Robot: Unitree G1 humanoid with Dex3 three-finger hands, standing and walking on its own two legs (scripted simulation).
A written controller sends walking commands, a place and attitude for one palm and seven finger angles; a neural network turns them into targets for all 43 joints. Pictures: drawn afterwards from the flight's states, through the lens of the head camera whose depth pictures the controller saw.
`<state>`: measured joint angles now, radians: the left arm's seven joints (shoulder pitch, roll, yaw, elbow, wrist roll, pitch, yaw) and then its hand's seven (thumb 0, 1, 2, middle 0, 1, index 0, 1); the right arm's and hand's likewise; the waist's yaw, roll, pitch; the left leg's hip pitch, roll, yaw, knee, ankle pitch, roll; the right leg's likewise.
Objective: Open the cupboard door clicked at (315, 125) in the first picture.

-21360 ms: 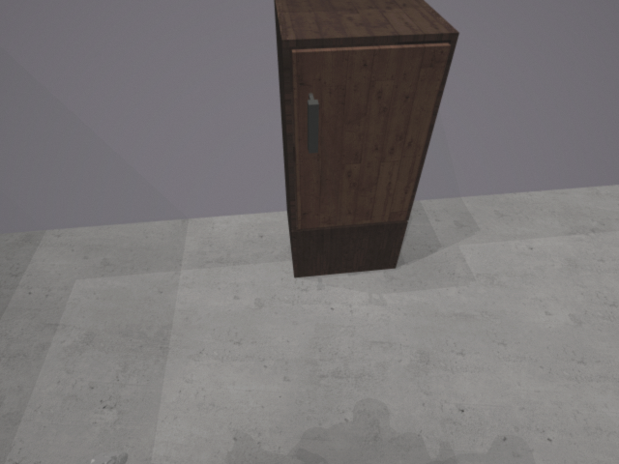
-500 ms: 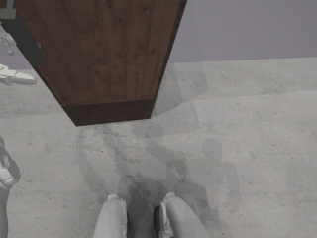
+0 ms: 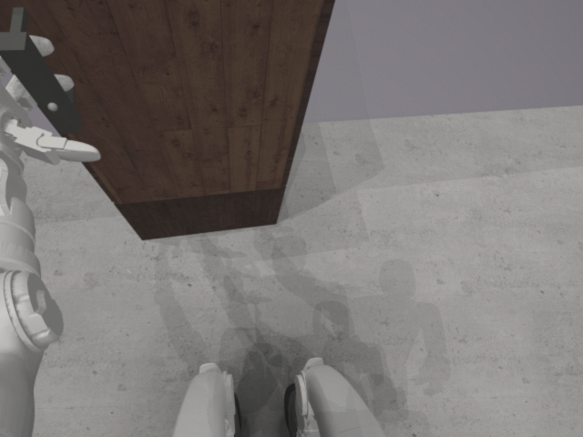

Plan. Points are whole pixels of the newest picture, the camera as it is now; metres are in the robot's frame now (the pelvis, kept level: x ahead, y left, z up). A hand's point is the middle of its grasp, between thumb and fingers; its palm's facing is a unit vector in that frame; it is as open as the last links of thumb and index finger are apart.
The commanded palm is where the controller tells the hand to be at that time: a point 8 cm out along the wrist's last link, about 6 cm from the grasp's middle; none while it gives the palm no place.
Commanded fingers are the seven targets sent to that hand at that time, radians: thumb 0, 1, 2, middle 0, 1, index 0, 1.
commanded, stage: slide the fingers in behind the handle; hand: left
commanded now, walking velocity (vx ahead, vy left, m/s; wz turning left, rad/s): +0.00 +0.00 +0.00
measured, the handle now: (47, 76) +0.56 +0.26 +0.06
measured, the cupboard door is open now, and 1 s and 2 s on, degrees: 0 0 27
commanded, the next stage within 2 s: close the thumb around the handle in 0.48 s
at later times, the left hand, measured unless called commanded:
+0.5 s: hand (65, 105) +0.52 +0.24 +0.06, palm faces +0.09 -1.00 -0.03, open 13.8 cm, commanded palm +0.50 +0.27 +0.06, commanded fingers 0.00 -0.50 0.30 -0.30 -1.20 -0.30 -1.20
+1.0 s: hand (63, 107) +0.52 +0.24 +0.06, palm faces +0.09 -1.00 -0.02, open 9.2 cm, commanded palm +0.50 +0.28 +0.06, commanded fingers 0.00 0.73 0.83 -0.39 -1.33 -0.39 -1.33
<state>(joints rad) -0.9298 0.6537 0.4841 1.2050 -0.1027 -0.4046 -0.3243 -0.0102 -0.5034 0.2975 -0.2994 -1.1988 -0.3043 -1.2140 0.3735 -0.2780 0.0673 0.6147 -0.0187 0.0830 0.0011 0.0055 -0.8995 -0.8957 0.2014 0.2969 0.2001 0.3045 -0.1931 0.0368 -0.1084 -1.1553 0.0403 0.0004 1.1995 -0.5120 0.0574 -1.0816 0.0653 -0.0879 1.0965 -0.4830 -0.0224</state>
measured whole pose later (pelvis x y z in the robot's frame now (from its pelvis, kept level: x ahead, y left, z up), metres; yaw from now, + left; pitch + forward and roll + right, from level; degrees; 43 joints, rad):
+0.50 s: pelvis +0.00 -0.01 +0.00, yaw +0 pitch +27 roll -5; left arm -0.94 0.65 0.48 1.22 -0.08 -0.41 -0.30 -0.01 -0.50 0.30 -0.31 -1.20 -0.33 -1.22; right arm 0.38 -0.28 0.07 0.61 -0.02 0.08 0.00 0.01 -0.90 -0.90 0.20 0.30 0.20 0.30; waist -0.20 0.04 -0.11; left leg -1.16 0.04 0.00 1.20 -0.51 0.05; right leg -1.09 0.07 -0.08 1.11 -0.48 -0.03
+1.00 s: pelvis +0.00 +0.00 +0.00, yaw +0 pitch +26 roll -5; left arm -0.93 0.65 0.48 1.23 -0.09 -0.41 -0.30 0.00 0.20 0.60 -0.35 -1.27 -0.35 -1.27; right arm 0.37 -0.28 0.06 0.61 -0.02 0.08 0.00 0.01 -0.90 -0.90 0.20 0.30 0.20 0.30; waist -0.20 0.04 -0.11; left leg -1.15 0.04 0.00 1.20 -0.51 0.05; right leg -1.08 0.07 -0.08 1.11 -0.49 -0.03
